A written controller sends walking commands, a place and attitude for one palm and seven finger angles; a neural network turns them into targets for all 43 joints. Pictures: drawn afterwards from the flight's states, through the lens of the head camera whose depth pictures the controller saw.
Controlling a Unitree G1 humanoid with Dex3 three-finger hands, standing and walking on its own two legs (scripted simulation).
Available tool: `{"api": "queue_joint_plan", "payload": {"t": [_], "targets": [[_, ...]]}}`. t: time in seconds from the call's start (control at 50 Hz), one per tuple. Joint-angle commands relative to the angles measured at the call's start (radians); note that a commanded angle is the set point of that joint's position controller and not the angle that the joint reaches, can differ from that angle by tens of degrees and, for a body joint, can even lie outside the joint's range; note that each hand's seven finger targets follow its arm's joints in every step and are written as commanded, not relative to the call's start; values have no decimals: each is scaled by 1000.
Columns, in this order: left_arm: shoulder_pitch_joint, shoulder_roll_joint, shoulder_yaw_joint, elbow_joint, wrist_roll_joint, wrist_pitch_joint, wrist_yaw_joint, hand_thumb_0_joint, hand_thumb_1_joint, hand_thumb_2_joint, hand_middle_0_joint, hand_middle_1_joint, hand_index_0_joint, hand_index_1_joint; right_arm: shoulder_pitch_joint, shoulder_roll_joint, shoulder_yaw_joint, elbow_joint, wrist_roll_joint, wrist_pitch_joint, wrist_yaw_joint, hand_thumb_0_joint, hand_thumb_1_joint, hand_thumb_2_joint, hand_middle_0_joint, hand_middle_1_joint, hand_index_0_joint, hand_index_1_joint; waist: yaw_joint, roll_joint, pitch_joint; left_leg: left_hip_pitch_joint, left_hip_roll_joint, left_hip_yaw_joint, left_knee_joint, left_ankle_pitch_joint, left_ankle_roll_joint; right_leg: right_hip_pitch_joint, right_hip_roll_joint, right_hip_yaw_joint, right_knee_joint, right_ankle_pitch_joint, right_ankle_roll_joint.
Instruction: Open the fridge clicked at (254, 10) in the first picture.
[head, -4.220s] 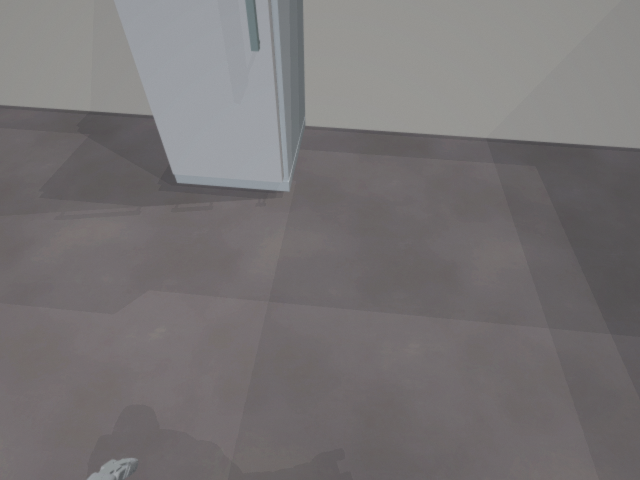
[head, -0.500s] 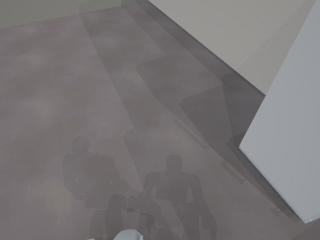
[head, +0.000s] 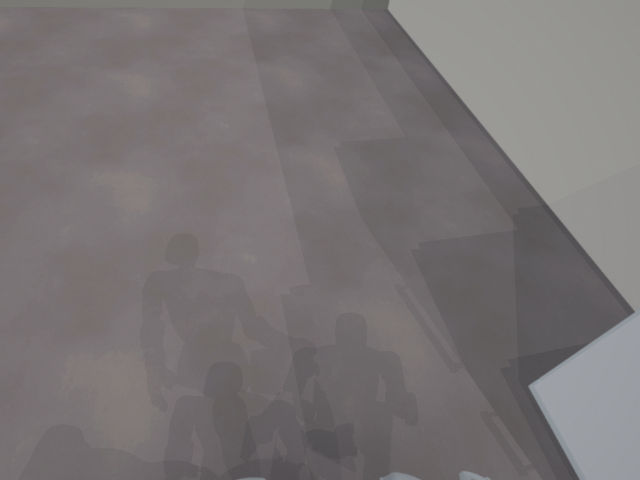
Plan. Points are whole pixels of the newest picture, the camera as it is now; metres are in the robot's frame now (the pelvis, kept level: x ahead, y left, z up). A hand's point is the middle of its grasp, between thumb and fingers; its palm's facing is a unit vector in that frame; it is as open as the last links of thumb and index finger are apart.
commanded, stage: turn to face it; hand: right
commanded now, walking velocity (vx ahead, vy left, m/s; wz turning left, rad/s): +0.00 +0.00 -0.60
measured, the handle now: out of the picture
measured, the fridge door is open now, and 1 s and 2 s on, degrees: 0 0 0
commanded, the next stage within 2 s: take the last steps up to it in 1.94 s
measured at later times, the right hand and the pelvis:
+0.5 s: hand out of the picture +0.02 -0.26 -0.17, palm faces +0.33 +0.91 -0.25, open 7.4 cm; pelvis +0.02 -0.04 +0.01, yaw -16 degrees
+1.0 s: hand out of the picture -0.04 -0.16 -0.14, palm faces +0.56 +0.78 -0.26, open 7.4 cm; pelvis +0.00 +0.04 +0.01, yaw -35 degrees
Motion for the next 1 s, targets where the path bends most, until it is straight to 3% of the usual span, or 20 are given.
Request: {"api": "queue_joint_plan", "payload": {"t": [0.0, 0.16, 0.2, 0.24, 0.26, 0.28, 0.3, 0.36, 0.42, 0.56, 0.64, 0.68, 0.7, 0.72, 0.74, 0.76, 0.8, 0.84, 0.88, 0.98], "targets": [[117, 30, 7, -3, -2, 20, -4, 0, 900, 900, -200, -300, -200, -300, 46, -141, -29, -45, 6, -5, -19, 0, -900, -900, 200, 300, 200, 300, -32, 162, -74, 32, 301, -130, -262, 224, 48, 51, -4, 2, -81, -3, 5], [-10, 20, 21, -72, -4, 17, -23, 0, 900, 900, -200, -300, -200, -300, 86, -177, -60, -46, -8, 14, -34, 0, -900, -900, 200, 300, 200, 300, -79, 154, -50, 136, 386, -104, -181, 214, 66, 38, -6, -41, -315, -93, -7], [9, 26, 23, -80, -1, 14, -24, 0, 900, 900, -200, -300, -200, -300, 83, -186, -66, -54, -5, 19, -33, 0, -900, -900, 200, 300, 200, 300, -67, 153, -73, 138, 382, -73, -120, 216, 39, 90, 4, -65, -416, -41, -14], [59, 55, 32, -75, 2, 10, -25, 0, 900, 900, -200, -300, -200, -300, 80, -181, -68, -64, 6, 27, -27, 0, -900, -900, 200, 300, 200, 300, -39, 76, -101, 73, 338, -12, -4, 120, -25, 221, 12, -62, -580, 112, -29], [98, 119, 48, -74, 5, 3, -25, 0, 900, 900, -200, -300, -200, -300, 82, -147, -66, -79, 11, 35, -23, 0, -900, -900, 200, 300, 200, 300, -20, -132, -117, -48, 247, 32, 160, -55, -90, 301, -102, 140, -711, 263, -88], [137, 207, 66, -86, 13, -1, -17, 0, 900, 900, -200, -300, -200, -300, 39, -97, -56, -130, 16, 40, -18, 0, -900, -900, 200, 300, 200, 300, 12, -354, -71, -256, 110, 44, 371, -423, -169, 334, -314, 432, -822, 549, -218], [153, 224, 70, -75, 16, 2, -9, 0, 900, 900, -200, -300, -200, -300, -29, -120, -55, -159, 4, 46, -17, 0, -900, -900, 200, 300, 200, 300, 28, -224, -78, -267, 89, -73, 550, -451, -158, 313, -358, 441, -835, 548, -286], [24, 171, 54, -104, 7, -15, 6, 0, 900, 900, -200, -300, -200, -300, -11, -122, -67, -125, 1, 44, -3, 0, -900, -900, 200, 300, 200, 300, -29, -124, -101, -325, 100, -154, 655, -243, -164, 337, -213, 294, -791, 527, -220], [7, 188, 55, -115, 3, -24, 9, 0, 900, 900, -200, -300, -200, -300, 34, -132, -66, -104, 8, 45, -3, 0, -900, -900, 200, 300, 200, 300, -35, -51, -157, -286, 82, -164, 613, -197, -185, 408, -150, 221, -757, 646, -207], [12, 218, 72, -112, 5, -4, -4, 0, 900, 900, -200, -300, -200, -300, -9, -145, -59, -131, 15, 55, -13, 0, -900, -900, 200, 300, 200, 300, -10, -100, -112, -204, 57, -171, 401, -249, -198, 369, -137, 315, -777, 512, -232], [-62, 239, 81, -140, 8, 11, -12, 0, 900, 900, -200, -300, -200, -300, 48, -149, -57, -131, 21, 52, -17, 0, -900, -900, 200, 300, 200, 300, -39, -154, -96, -30, 21, -155, 212, -232, -181, 228, -103, 364, -769, 407, -214], [-106, 241, 86, -158, 4, 17, -16, 0, 900, 900, -200, -300, -200, -300, 122, -165, -61, -119, 22, 44, -18, 0, -900, -900, 200, 300, 200, 300, -75, -130, -102, 105, 8, -142, 40, -122, -174, 142, -64, 364, -723, 334, -181], [-117, 221, 86, -171, -2, 19, -18, 0, 900, 900, -200, -300, -200, -300, 168, -188, -70, -109, 19, 36, -21, 0, -900, -900, 200, 300, 200, 300, -99, -75, -113, 229, 40, -156, -106, -44, -165, 47, -19, 341, -662, 228, -139], [-92, 148, 76, -185, -11, 22, -24, 0, 900, 900, -200, -300, -200, -300, 191, -276, -84, -115, 0, 23, -29, 0, -900, -900, 200, 300, 200, 300, -110, 189, -123, 349, 262, -369, -277, -145, -100, -123, 102, 212, -449, 1, -57], [-118, 123, 72, -216, -4, 22, -23, 0, 900, 900, -200, -300, -200, -300, 165, -351, -90, -138, -5, 27, -32, 0, -900, -900, 200, 300, 200, 300, -114, 397, -79, 231, 486, -588, -323, -111, 2, -197, 184, 90, -194, -227, -8], [-129, 173, 84, -214, 3, 28, -27, 0, 900, 900, -200, -300, -200, -300, 115, -323, -81, -160, 2, 32, -34, 0, -900, -900, 200, 300, 200, 300, -97, 284, -64, 94, 492, -516, -318, -127, 40, -133, 129, 137, -47, -205, -21], [-102, 162, 87, -172, 10, 51, -40, 0, 900, 900, -200, -300, -200, -300, -4, -261, -68, -182, 1, 27, -32, 0, -900, -900, 200, 300, 200, 300, -36, 260, 24, -32, 370, -377, -320, -213, -5, -115, 95, 117, 94, -81, -16], [-60, 150, 81, -150, 11, 52, -48, 0, 900, 900, -200, -300, -200, -300, -21, -215, -51, -187, 2, 20, -26, 0, -900, -900, 200, 300, 200, 300, -15, 242, 34, 2, 295, -222, -262, -58, -29, -117, 88, 76, 131, 7, 6], [-63, 138, 76, -147, 5, 50, -51, 0, 900, 900, -200, -300, -200, -300, 24, -218, -50, -177, -1, 17, -27, 0, -900, -900, 200, 300, 200, 300, -29, 225, -4, 90, 287, -161, -229, 36, -28, -114, 83, 49, 77, 15, 20], [-179, 133, 63, -182, -1, 49, -52, 0, 900, 900, -200, -300, -200, -300, 136, -262, -60, -139, -8, 23, -26, 0, -900, -900, 200, 300, 200, 300, -95, 228, -29, 185, 346, -146, -202, 123, 14, -64, 70, -2, -145, -66, 30]]}}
